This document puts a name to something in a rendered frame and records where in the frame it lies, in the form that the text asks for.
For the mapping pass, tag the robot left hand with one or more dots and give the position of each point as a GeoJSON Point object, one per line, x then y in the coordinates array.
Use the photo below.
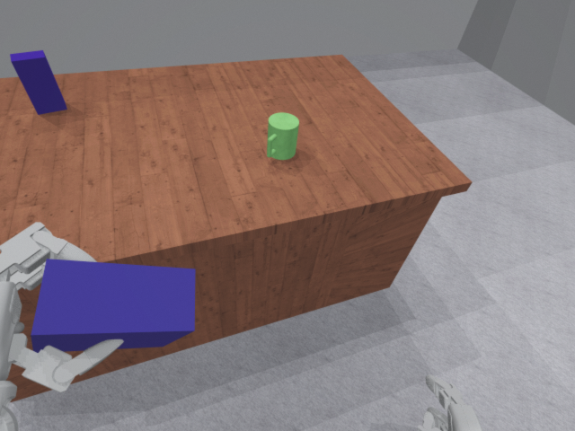
{"type": "Point", "coordinates": [22, 263]}

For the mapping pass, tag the table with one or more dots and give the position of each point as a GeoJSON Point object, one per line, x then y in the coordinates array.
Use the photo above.
{"type": "Point", "coordinates": [168, 167]}

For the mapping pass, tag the robot right hand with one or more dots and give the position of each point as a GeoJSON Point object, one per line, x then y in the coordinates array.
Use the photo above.
{"type": "Point", "coordinates": [460, 417]}

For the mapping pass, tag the robot left forearm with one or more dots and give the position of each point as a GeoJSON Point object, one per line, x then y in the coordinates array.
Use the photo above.
{"type": "Point", "coordinates": [8, 421]}

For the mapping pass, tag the sponge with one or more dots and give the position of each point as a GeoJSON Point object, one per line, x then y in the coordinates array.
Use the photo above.
{"type": "Point", "coordinates": [83, 303]}

